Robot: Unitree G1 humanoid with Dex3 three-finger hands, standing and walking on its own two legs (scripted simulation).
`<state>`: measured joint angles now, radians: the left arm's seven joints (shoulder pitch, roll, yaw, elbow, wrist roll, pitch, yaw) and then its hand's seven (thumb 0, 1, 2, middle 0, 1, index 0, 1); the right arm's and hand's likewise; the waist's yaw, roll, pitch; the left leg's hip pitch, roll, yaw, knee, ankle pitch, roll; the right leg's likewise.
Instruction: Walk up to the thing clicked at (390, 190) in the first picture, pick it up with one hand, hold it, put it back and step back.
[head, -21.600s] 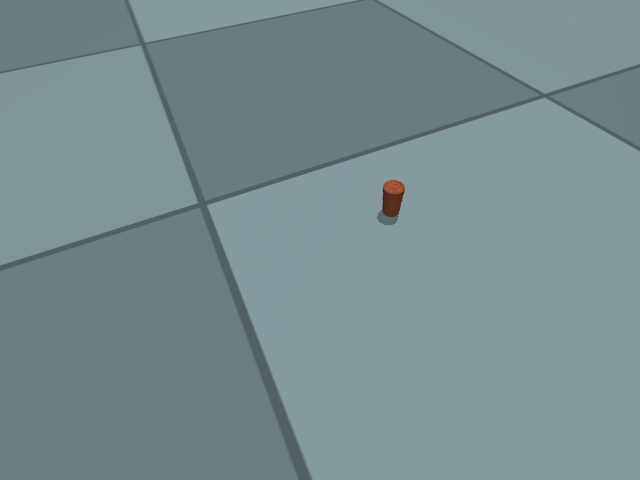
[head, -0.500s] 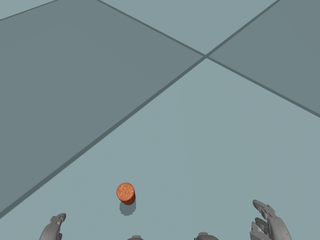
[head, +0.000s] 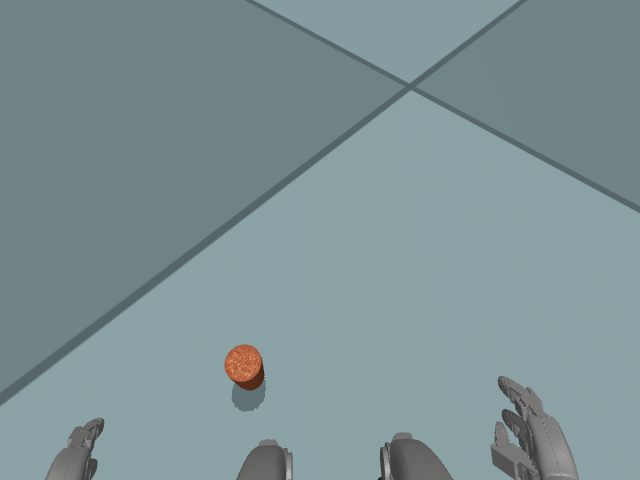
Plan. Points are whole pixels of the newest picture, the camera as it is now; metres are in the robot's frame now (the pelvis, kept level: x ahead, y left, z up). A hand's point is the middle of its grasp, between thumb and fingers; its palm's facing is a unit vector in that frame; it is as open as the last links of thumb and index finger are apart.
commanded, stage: go down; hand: left
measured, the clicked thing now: (247, 370) +0.41 +0.20 -0.61
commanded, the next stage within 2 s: none
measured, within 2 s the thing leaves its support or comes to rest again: neither
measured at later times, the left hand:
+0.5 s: hand (120, 414) +0.25 +0.34 -0.22, palm faces +0.16 -0.95 -0.26, open 17.1 cm
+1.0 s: hand (118, 391) +0.30 +0.37 -0.27, palm faces +0.17 -0.97 -0.16, open 17.3 cm
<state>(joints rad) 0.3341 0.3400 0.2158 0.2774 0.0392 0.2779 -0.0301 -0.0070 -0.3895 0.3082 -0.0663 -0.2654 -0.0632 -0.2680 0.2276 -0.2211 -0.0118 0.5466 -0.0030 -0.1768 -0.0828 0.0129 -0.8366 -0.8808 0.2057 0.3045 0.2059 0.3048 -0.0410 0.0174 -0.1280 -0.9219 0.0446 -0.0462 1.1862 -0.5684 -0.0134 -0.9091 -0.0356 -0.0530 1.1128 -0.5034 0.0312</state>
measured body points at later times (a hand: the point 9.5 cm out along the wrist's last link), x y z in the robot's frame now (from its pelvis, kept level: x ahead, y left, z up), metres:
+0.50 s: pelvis -0.05 -0.01 -0.16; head +0.13 +0.02 +0.25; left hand +0.24 +0.39 -0.20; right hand +0.11 -0.28 -0.27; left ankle +0.00 +0.12 -0.65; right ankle +0.02 -0.14 -0.65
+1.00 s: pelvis -0.08 +0.00 -0.24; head +0.13 +0.04 +0.16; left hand +0.28 +0.42 -0.25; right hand +0.07 -0.29 -0.35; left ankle +0.00 +0.12 -0.65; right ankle +0.02 -0.14 -0.65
